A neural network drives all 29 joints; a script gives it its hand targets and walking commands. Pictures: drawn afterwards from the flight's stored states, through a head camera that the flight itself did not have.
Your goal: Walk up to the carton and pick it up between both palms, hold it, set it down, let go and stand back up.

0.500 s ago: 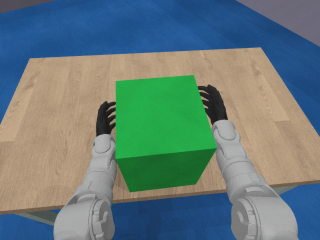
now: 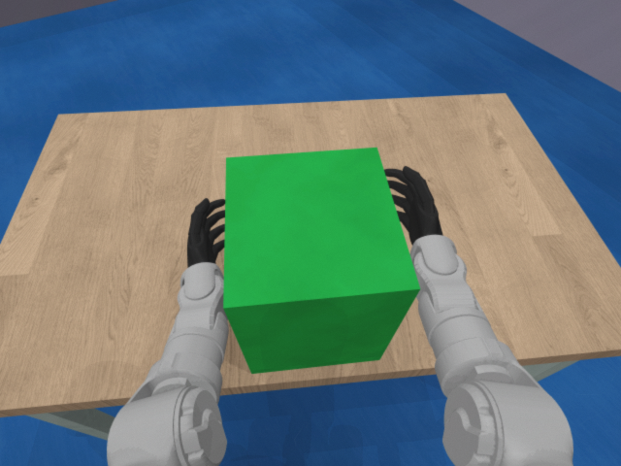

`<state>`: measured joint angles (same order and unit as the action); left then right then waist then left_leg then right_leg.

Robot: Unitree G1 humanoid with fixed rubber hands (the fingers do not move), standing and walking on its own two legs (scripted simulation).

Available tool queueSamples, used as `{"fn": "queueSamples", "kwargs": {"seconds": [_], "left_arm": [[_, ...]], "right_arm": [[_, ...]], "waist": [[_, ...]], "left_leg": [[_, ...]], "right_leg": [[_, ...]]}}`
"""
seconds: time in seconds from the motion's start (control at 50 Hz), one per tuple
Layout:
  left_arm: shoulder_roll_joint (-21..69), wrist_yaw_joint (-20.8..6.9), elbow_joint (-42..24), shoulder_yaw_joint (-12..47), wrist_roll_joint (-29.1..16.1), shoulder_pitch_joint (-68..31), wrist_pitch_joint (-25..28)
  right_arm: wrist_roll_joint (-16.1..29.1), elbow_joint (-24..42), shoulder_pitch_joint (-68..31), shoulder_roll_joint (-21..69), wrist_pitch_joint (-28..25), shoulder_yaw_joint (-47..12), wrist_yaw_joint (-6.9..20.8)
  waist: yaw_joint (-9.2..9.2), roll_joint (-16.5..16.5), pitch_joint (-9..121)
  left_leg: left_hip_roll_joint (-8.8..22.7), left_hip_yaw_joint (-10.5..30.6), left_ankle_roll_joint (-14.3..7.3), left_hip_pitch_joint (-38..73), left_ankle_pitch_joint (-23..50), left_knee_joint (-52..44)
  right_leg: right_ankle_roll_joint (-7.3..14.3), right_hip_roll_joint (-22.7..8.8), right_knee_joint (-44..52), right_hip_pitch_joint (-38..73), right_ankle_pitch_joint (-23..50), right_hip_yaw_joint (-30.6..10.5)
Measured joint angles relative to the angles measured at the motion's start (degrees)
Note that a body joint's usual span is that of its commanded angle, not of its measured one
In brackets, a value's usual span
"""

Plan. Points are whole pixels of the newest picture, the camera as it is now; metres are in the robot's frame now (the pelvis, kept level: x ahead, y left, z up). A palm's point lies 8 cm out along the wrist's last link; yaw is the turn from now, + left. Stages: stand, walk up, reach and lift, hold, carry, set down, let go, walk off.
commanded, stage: reach and lift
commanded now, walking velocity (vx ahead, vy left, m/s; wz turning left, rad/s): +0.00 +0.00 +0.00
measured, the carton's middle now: (310, 268) +0.40 +0.04 -0.01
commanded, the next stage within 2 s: none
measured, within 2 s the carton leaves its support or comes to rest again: leaves its support in 0.78 s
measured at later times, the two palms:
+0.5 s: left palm (204, 258) +0.39 +0.19 +0.02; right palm (422, 229) +0.42 -0.10 +0.06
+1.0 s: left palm (196, 261) +0.37 +0.19 +0.04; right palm (427, 244) +0.39 -0.10 +0.07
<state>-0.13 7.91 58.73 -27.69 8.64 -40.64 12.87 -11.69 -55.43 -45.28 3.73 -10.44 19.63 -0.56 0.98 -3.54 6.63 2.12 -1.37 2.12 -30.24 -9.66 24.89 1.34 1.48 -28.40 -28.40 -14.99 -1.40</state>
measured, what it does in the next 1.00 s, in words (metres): stands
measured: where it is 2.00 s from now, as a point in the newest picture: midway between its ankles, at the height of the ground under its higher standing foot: outside the picture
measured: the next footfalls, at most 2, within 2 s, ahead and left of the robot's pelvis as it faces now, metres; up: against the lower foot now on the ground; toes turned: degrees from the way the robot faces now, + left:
none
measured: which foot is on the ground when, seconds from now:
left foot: down 0.00-1.00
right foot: down 0.00-1.00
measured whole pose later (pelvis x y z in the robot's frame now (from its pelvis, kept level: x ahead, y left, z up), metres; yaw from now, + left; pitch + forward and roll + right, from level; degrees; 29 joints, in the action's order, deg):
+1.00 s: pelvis -0.02 +0.00 +0.00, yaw +0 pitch +13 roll +0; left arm -1.6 8.4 58.8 -22.9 9.0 -40.5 15.7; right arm -12.4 -56.3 -42.7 4.2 -18.4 19.3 -3.3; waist 1.0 -3.5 6.6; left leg 2.1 -1.4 1.9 -30.2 -8.0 24.9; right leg 1.2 1.5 -28.4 -28.4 -13.3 -1.4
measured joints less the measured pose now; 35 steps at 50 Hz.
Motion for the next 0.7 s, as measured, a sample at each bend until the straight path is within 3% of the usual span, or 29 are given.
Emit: {"fn": "queueSamples", "kwargs": {"seconds": [0.7], "left_arm": [[-0.57,0.51,0.07,2.22,0.32,0.11,0.44]], "right_arm": [[-0.69,0.01,0.71,0.23,-1.88,0.37,-0.63]], "waist": [[0.0,0.0,0.0]], "left_leg": [[0.0,0.0,-0.04,0.01,0.27,0.0]], "right_leg": [[-0.01,0.0,0.0,0.0,0.31,0.01]]}}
